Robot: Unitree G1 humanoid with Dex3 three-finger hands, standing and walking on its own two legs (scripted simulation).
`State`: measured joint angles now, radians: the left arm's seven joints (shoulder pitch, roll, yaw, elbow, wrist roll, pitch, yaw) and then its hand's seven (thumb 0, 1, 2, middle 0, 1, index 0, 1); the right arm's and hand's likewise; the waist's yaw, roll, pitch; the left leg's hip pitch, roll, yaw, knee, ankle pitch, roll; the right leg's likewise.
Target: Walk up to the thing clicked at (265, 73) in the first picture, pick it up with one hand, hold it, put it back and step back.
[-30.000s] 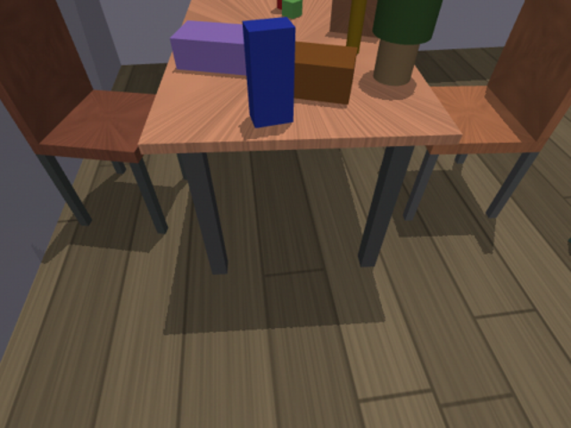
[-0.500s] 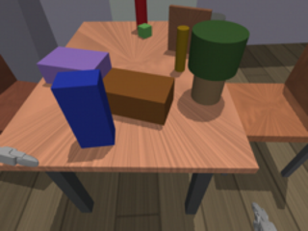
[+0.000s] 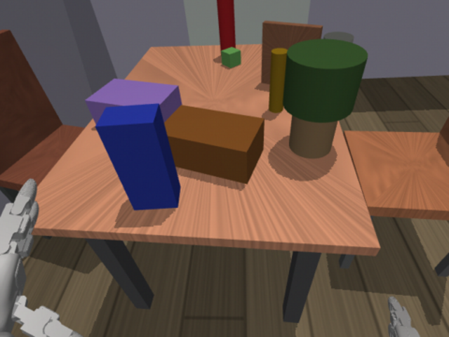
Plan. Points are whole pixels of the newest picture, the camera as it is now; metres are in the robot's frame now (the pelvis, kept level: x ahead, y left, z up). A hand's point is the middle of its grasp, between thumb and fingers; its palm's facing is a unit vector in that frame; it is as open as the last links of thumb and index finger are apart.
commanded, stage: sink last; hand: left
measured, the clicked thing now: (145, 162) +0.46 +0.22 +0.09
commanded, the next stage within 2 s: home in 0.16 s
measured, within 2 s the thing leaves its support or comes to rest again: neither
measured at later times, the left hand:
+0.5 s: hand (56, 298) +0.17 +0.27 +0.08, palm faces +0.36 -0.86 -0.37, open 17.6 cm
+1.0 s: hand (145, 327) +0.19 +0.19 -0.09, palm faces +0.08 -0.98 -0.19, open 17.7 cm
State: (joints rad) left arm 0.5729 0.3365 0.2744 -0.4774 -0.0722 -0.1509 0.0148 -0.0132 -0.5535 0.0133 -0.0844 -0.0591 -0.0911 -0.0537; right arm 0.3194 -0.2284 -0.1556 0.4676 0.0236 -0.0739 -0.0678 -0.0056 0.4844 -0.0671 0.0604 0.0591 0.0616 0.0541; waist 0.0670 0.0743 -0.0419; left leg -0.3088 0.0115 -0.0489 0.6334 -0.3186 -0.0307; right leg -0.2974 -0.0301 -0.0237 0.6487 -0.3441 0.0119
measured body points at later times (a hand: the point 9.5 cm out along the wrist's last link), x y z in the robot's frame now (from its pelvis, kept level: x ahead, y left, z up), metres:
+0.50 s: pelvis -0.01 +0.00 +0.01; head -0.01 -0.01 +0.46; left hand +0.15 +0.31 +0.10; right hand +0.16 -0.23 -0.07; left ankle +0.01 +0.14 -0.72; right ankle +0.00 -0.12 -0.72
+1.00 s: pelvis +0.02 +0.02 +0.01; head +0.04 +0.02 +0.46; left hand +0.18 +0.24 -0.07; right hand +0.16 -0.22 -0.09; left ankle +0.01 +0.14 -0.72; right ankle +0.00 -0.12 -0.72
